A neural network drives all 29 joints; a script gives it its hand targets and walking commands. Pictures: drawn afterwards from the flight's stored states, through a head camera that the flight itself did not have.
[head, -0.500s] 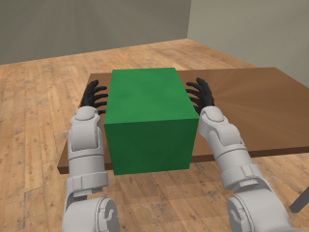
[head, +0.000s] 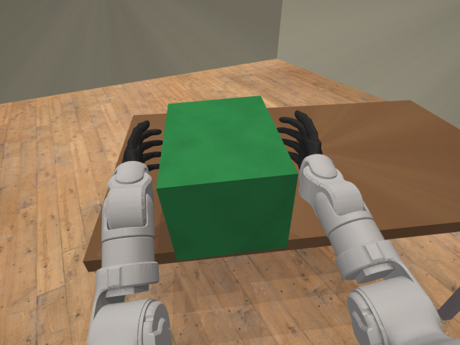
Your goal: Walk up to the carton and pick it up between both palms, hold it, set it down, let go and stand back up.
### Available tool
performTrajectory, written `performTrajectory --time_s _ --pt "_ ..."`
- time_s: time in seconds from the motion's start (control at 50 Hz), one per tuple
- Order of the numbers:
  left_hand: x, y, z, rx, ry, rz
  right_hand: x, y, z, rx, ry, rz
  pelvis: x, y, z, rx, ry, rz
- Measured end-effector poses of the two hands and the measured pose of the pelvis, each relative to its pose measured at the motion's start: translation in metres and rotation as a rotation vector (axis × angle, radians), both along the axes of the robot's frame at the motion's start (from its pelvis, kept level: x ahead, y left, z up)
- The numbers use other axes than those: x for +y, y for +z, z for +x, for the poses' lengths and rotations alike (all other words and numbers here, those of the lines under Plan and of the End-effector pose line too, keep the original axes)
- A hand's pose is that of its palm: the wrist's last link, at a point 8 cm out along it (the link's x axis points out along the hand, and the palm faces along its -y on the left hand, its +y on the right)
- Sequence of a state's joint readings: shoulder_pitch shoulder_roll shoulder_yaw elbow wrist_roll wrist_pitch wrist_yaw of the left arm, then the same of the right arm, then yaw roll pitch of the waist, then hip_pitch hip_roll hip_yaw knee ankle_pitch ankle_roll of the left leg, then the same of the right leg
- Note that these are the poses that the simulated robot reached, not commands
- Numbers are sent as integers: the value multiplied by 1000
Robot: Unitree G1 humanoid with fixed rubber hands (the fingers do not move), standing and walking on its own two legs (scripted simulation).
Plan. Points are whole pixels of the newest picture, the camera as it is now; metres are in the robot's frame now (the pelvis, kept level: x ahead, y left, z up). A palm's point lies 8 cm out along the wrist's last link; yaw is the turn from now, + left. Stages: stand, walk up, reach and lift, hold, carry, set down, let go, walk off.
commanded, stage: hold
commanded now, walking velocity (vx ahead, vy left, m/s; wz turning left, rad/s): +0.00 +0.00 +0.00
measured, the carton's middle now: (223, 170) +0.42 +0.01 +0.16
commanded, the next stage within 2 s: none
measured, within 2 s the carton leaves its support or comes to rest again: neither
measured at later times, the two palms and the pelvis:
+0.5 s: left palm (143, 166) +0.34 +0.14 +0.22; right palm (322, 166) +0.33 -0.15 +0.21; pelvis -0.02 +0.00 +0.00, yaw -1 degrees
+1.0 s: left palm (132, 163) +0.37 +0.16 +0.22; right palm (304, 156) +0.36 -0.13 +0.21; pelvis -0.01 +0.00 +0.00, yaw +2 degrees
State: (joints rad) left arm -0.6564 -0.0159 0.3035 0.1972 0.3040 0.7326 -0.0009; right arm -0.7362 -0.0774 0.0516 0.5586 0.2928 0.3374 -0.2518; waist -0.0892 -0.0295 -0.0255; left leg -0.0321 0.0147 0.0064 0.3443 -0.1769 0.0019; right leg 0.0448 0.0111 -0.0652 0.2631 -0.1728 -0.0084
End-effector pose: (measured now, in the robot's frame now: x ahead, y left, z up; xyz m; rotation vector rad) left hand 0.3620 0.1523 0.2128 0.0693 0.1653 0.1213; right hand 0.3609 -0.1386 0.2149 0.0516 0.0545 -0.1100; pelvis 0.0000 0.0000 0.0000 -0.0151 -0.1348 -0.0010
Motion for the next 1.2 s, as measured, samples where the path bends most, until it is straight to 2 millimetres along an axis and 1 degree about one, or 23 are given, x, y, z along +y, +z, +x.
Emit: performTrajectory --time_s 0.08,0.22,0.3,0.42,0.48,0.52,0.6,0.72,0.8,0.88,0.94,1.06,1.14,1.2 --pt "7 -2 -6 2 12 -14 7 1 -2 7 10 13 0 -1 2 -22 7 -1" --pt "11 -9 -13 33 15 -20 11 -12 -9 42 7 33 1 -1 -2 -36 19 -3" --pt "6 -7 -15 22 4 -5 6 -14 -15 31 -7 47 2 -1 -7 -33 19 -5" --pt "-10 7 -18 -15 -20 17 -9 -6 -26 -8 -27 63 4 -2 -13 -33 8 -6" --pt "-16 11 -18 -8 -22 12 -15 -4 -27 -3 -35 55 3 -1 -16 -41 -5 -1" --pt "-17 10 -17 12 -17 6 -17 -5 -25 16 -34 37 1 -1 -19 -43 -13 4" --pt "-11 4 -15 45 4 -4 -11 -7 -19 49 -13 -6 -3 0 -22 -28 -21 11" --pt "8 0 -17 30 38 -25 8 -1 -10 34 23 -26 -8 0 -24 -8 -5 8" --pt "17 -4 -13 43 41 -32 17 0 -4 48 26 -9 -10 0 -23 6 17 4" --pt "18 -8 -3 70 27 -23 19 -5 3 75 17 1 -9 0 -18 29 31 4" --pt "14 -6 4 52 10 0 14 -7 5 58 4 10 -6 0 -12 39 34 1" --pt "-3 8 8 -17 -20 29 -3 3 1 -5 -27 34 2 -1 -1 16 21 -7" --pt "-12 6 8 12 -32 21 -11 -1 -1 26 -32 33 6 -1 5 -9 -1 -2" --pt "-12 2 3 25 -22 14 -11 -7 -4 38 -22 23 7 -1 7 -20 -10 0"
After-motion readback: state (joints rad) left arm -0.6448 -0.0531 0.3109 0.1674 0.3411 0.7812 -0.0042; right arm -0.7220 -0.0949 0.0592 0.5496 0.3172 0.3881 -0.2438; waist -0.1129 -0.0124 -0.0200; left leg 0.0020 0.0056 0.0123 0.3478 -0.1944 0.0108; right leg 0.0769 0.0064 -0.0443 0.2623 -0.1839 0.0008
